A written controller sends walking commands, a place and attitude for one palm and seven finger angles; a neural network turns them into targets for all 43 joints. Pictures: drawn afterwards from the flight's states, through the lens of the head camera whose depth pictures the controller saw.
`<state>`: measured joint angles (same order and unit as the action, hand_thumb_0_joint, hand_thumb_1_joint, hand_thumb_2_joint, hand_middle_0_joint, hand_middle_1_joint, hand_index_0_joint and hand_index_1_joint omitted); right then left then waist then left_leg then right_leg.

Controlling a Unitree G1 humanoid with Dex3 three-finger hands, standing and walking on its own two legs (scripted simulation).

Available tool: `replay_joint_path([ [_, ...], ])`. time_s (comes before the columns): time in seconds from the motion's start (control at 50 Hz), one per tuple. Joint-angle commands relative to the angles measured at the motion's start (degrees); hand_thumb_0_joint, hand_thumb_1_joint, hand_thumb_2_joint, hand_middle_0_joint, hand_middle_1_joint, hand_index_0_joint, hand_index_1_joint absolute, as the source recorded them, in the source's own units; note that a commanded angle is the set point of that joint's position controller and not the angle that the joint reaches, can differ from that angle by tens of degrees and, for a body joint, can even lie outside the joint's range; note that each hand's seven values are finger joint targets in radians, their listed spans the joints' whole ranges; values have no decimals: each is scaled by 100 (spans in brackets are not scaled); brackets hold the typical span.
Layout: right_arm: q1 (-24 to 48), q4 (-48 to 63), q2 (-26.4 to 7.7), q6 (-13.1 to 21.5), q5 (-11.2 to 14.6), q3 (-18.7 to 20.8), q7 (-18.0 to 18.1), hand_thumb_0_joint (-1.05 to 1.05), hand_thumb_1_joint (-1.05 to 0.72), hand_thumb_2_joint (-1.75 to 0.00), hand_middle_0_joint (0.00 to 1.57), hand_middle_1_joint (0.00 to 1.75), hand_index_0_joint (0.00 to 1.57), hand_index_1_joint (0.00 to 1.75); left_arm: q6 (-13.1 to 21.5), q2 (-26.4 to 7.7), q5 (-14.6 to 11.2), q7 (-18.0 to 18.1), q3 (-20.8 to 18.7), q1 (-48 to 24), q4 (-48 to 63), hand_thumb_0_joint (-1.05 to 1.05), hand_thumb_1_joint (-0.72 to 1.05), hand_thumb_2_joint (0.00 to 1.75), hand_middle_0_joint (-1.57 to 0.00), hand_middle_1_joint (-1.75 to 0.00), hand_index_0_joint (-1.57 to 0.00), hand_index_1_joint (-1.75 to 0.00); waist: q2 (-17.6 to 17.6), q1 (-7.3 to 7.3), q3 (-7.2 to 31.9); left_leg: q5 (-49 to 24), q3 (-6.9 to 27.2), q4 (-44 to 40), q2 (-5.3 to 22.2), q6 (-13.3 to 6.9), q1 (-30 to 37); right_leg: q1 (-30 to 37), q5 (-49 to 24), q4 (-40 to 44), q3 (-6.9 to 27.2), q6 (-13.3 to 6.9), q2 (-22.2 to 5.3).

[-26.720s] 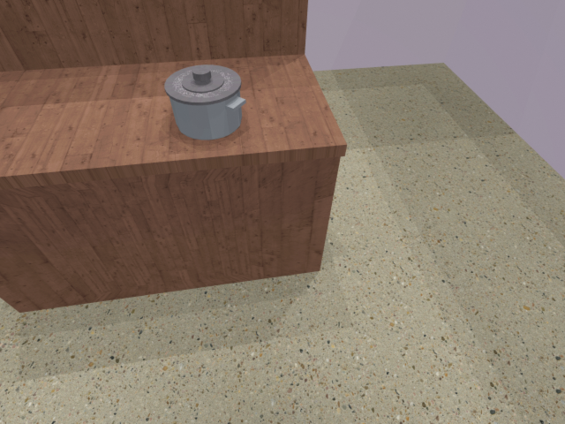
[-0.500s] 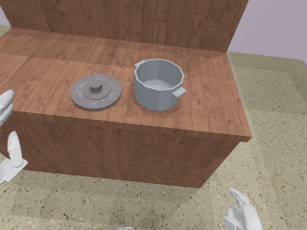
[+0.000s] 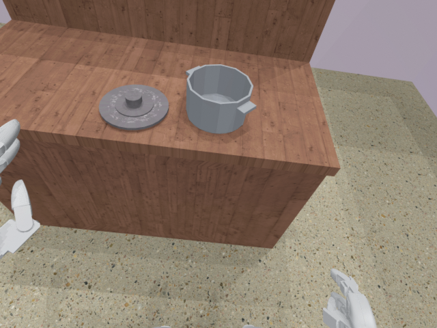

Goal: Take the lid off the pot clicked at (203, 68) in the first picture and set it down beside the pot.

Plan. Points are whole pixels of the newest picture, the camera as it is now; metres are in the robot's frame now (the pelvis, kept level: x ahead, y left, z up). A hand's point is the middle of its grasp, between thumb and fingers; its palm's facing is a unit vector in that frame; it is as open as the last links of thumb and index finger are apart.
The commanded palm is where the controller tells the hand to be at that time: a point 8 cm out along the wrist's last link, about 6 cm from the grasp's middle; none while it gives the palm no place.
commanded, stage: step back with the hand held close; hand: left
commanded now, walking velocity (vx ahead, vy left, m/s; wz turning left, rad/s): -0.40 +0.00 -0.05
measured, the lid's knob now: (133, 98) +0.69 +0.27 -0.03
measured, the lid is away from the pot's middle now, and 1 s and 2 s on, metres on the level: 0.24 0.24 0.24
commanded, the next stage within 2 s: stop stepping back and stand still in 0.12 s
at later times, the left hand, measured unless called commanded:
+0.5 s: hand out of the picture +0.06 +0.23 +0.18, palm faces +0.33 -0.84 -0.43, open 7.4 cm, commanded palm +0.01 +0.28 +0.19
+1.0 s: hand out of the picture +0.04 +0.25 +0.17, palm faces +0.39 -0.81 -0.44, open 7.4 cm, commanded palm none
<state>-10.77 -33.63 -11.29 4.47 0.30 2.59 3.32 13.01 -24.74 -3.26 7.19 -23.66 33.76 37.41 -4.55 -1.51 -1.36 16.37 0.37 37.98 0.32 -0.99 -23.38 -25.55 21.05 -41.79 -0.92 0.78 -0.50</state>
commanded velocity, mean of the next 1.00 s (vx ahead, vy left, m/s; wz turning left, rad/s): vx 0.04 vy -0.01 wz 0.00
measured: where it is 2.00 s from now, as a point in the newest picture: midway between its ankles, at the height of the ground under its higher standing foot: outside the picture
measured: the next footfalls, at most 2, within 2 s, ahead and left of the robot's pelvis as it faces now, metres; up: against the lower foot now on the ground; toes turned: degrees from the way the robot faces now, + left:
right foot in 0.18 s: -0.02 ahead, -0.14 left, +0.00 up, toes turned -4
left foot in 0.42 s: -0.11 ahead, +0.10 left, +0.00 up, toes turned +6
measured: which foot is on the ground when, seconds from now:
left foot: down 0.00-0.22, up 0.24-0.40, down 0.42-1.00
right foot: up 0.00-0.16, down 0.18-0.76, up 0.78-0.92, down 0.94-1.00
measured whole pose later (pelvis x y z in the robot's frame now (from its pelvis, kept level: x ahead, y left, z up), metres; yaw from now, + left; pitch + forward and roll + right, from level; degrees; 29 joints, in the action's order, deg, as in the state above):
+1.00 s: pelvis -0.14 +0.00 +0.01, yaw +2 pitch -1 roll -2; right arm -14.4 -35.5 -10.0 7.8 0.1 -1.3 1.9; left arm 11.0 -23.2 -1.8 7.4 -21.2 33.6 32.3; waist -0.4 0.0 0.1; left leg 19.6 1.4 37.9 1.3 -1.0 -18.4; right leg -14.8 15.0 -31.3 -1.6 -1.7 2.9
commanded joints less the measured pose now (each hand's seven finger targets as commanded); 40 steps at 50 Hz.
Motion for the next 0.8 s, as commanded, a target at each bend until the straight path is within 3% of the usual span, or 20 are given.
replay_joint_path([
  [0.0, 125, 740, -695, 613, -36, 304, -157, 0, -90, -90, 20, 30, 20, 30, 365, -662, -54, 25, -584, 278, 1575, 0, 90, 90, -20, -30, -20, -30, 1844, 57, 1232, -4729, 1234, -1126, 1709, -836, 1557, -238, 823, -857, 405, 15, 206],
  [0.06, 286, 829, -747, 593, 20, 268, -261, 0, -90, -90, 20, 30, 20, 30, 225, -614, -26, -4, -495, 353, 1445, 0, 90, 90, -20, -30, -20, -30, 1777, 126, 1235, -3844, 906, -1122, 1536, -536, 1337, 411, 141, 245, 140, 32, 126],
  [0.14, 486, 981, -811, 583, 61, 175, -216, 0, -90, -90, 20, 30, 20, 30, 245, -834, 5, -97, -703, 280, 1007, 0, 90, 90, -20, -30, -20, -30, 1282, 210, 953, -511, 836, -967, 1254, -337, -26, 1655, -1191, 1391, -132, 56, 50],
  [0.18, 457, 1066, -774, 509, 66, 175, -188, 0, -90, -90, 20, 30, 20, 30, 343, -970, 57, -155, -717, 126, 777, 0, 90, 90, -20, -30, -20, -30, 280, 76, 517, 1603, 274, -156, 579, -79, -832, 1424, -1130, 1819, 269, -187, -534],
  [0.2, 321, -456, -1566, 436, 6, 407, -339, 0, -90, -90, 20, 30, 20, 30, -749, 184, 742, -783, 1779, -941, -3726, 0, 90, 90, -20, -30, -20, -30, -499, -301, 778, 318, 504, 2313, 323, 252, -1093, 703, -2669, 1660, 1127, -591, -2032],
  [0.22, 523, 1311, -646, 357, 402, 504, -221, 0, -90, -90, 20, 30, 20, 30, 70, -1287, -6, -287, -676, -1227, 2004, 0, 90, 90, -20, -30, -20, -30, -1472, 209, 1138, 1548, 360, 3348, -212, 220, 243, -357, -1042, 2641, 1952, -967, -2136],
  [0.24, 509, 1059, -465, 404, 239, 300, -47, 0, -90, -90, 20, 30, 20, 30, 153, -1532, 1, -90, -1165, 42, 957, 0, 90, 90, -20, -30, -20, -30, -1436, 70, 706, 1225, 356, 3554, 7, 85, -174, -364, -372, 2678, 1819, -1135, -2071],
  [0.26, 496, 1125, -483, 256, 194, 139, -72, 0, -90, -90, 20, 30, 20, 30, 13, -1290, -52, -70, -985, 481, 869, 0, 90, 90, -20, -30, -20, -30, -804, 27, 794, 1116, 385, 3192, 106, 71, -309, -207, 167, 2472, 1798, -1081, -1889],
  [0.28, 477, 1198, -442, 162, 159, 78, -57, 0, -90, -90, 20, 30, 20, 30, 14, -1117, -40, -18, -888, 608, 1162, 0, 90, 90, -20, -30, -20, -30, -231, -20, 853, 1104, 258, 2588, 224, 52, -33, -191, 581, 2379, 1593, -941, -1733],
  [0.36, 333, 1067, -654, 492, 73, -4, 122, 0, -90, -90, 20, 30, 20, 30, 187, -843, -7, 225, -536, 179, 1486, 0, 90, 90, -20, -30, -20, -30, 431, -90, 334, 724, 16, -1445, 262, -168, 684, 301, 770, 1597, 566, -297, -907],
  [0.4, 192, 1076, -889, 719, 121, 88, 131, 0, -90, -90, 20, 30, 20, 30, 322, -782, -19, 233, -475, 143, 1412, 0, 90, 90, -20, -30, -20, -30, 1835, 52, 340, 579, 1038, -2194, 1039, -498, 536, 686, 125, 434, -84, 14, 28],
  [0.44, 213, 962, -748, 743, 157, 34, 89, 0, -90, -90, 20, 30, 20, 30, 247, -792, 32, 188, -544, 65, 982, 0, 90, 90, -20, -30, -20, -30, 2212, 12, 181, 1365, 1279, -2416, 1071, -526, -364, 1132, 140, 84, -122, 89, 97],
  [0.52, 155, 844, -828, 773, 194, 94, -36, 0, -90, -90, 20, 30, 20, 30, 227, -540, 140, 83, -250, -115, 401, 0, 90, 90, -20, -30, -20, -30, 1101, 35, -91, 1878, 792, -1736, 680, -454, -734, 1743, -15, 1095, -65, 29, 183],
  [0.56, 260, 824, -845, 752, 113, 138, -26, 0, -90, -90, 20, 30, 20, 30, 241, -678, 178, 41, -247, -318, 250, 0, 90, 90, -20, -30, -20, -30, 23, -6, -166, 1816, 332, -600, 96, -258, -571, 1163, 1403, 2238, 1096, -258, -350],
  [0.6, 121, 717, -777, 662, 38, 211, -16, 0, -90, -90, 20, 30, 20, 30, 228, -738, 178, 35, -256, -273, 245, 0, 90, 90, -20, -30, -20, -30, -985, 0, 14, 1074, -138, 1302, -202, -142, -194, 468, 2790, 3174, 2578, -847, -1358],
  [0.66, 216, 725, -647, 536, 12, 46, -60, 0, -90, -90, 20, 30, 20, 30, 217, -763, 174, 34, -265, -541, 524, 0, 90, 90, -20, -30, -20, -30, -305, -91, 29, 1158, 62, 561, 167, -227, 512, -168, 2269, 2843, 1928, -871, -1465],
  [0.7, 203, 785, -734, 551, -16, -14, 36, 0, -90, -90, 20, 30, 20, 30, 241, -663, 143, 101, -258, -318, 741, 0, 90, 90, -20, -30, -20, -30, 782, -103, -70, 1657, 549, -1554, 333, -390, 966, -325, 1854, 1542, 765, -475, -474],
  [0.72, 237, 866, -887, 587, -7, 20, 28, 0, -90, -90, 20, 30, 20, 30, 291, -666, 104, 130, -276, -360, 1159, 0, 90, 90, -20, -30, -20, -30, 1905, -71, 51, 2035, 1722, -2373, 1051, -645, 957, -196, 933, 53, 48, -184, 239],
  [0.74, 302, 895, -793, 620, 7, 62, 8, 0, -90, -90, 20, 30, 20, 30, 247, -873, 154, 138, -447, -324, 1285, 0, 90, 90, -20, -30, -20, -30, 2075, 30, 484, 1978, 1971, -2585, 1422, -905, 489, 327, 750, -1289, -127, -2, 506],
  [0.78, 204, 864, -582, 734, 52, 20, -68, 0, -90, -90, 20, 30, 20, 30, 153, -726, 106, 127, -432, -156, 1004, 0, 90, 90, -20, -30, -20, -30, 1930, 30, -160, 2345, 2333, -2871, 1571, -1135, -179, -62, 584, -1899, 398, -27, 199],
])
